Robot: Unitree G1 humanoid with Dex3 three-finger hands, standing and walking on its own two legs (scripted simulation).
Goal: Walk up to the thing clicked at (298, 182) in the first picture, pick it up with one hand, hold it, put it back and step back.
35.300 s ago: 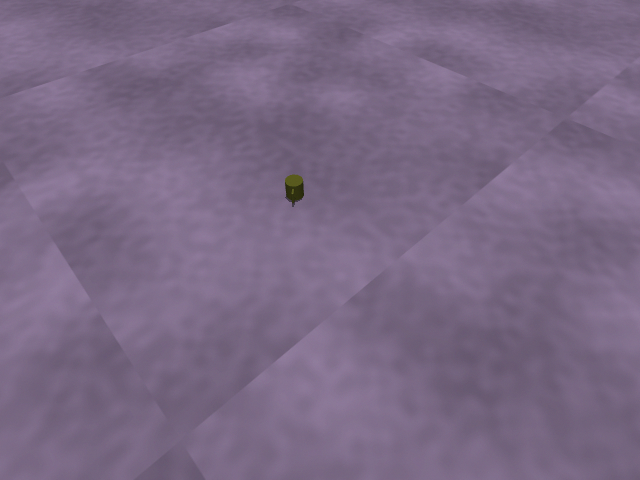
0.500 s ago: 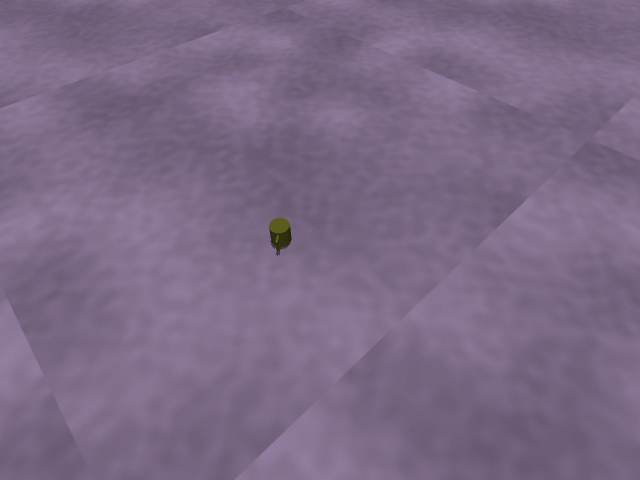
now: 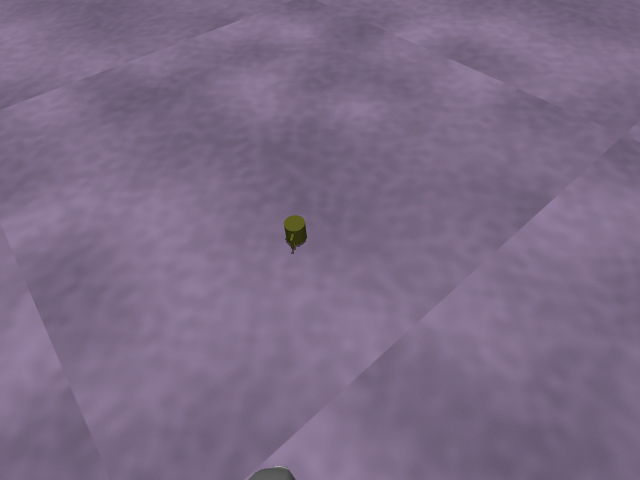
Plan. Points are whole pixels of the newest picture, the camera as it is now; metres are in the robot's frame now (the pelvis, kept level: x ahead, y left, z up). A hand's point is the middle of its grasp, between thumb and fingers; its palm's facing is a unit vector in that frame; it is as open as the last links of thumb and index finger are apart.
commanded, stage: step back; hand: left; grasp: from above
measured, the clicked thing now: (294, 233) +1.05 +0.20 -0.72
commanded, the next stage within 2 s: stand in 0.28 s
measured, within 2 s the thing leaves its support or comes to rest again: neither
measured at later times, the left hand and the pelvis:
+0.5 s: hand out of the picture +0.09 +0.27 -0.14, palm faces -0.06 -0.94 -0.33, open 7.4 cm; pelvis +0.01 +0.02 +0.01, yaw -2 degrees
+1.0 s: hand out of the picture +0.09 +0.28 -0.14, palm faces -0.10 -0.94 -0.32, open 7.4 cm; pelvis +0.01 +0.03 +0.02, yaw -2 degrees
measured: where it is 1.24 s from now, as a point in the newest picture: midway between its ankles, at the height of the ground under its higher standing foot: outside the picture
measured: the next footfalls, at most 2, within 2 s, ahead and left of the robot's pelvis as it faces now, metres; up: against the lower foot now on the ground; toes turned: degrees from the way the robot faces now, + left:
left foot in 0.04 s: +0.11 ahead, +0.15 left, +0.00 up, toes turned +1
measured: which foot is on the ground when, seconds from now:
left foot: up 0.00-0.02, down 0.04-1.00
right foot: down 0.00-1.00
